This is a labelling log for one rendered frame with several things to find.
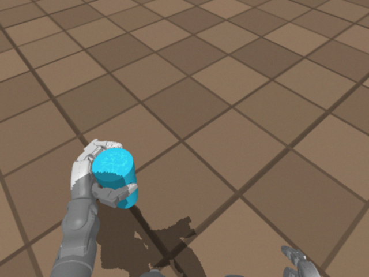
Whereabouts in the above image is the cup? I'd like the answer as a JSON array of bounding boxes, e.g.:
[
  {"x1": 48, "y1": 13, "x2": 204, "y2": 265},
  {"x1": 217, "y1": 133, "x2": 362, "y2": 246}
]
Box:
[{"x1": 92, "y1": 148, "x2": 138, "y2": 209}]

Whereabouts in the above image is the right robot hand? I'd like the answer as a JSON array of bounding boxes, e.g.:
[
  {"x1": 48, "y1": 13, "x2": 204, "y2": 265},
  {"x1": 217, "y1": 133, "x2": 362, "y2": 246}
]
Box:
[{"x1": 281, "y1": 245, "x2": 321, "y2": 277}]

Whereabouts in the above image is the left robot arm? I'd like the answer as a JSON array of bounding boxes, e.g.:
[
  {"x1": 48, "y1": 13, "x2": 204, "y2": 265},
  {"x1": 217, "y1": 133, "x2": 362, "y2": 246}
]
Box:
[{"x1": 50, "y1": 197, "x2": 100, "y2": 277}]

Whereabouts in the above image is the left robot hand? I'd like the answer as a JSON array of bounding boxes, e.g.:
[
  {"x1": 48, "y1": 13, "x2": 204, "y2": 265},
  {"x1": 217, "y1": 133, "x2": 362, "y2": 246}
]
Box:
[{"x1": 70, "y1": 139, "x2": 138, "y2": 208}]

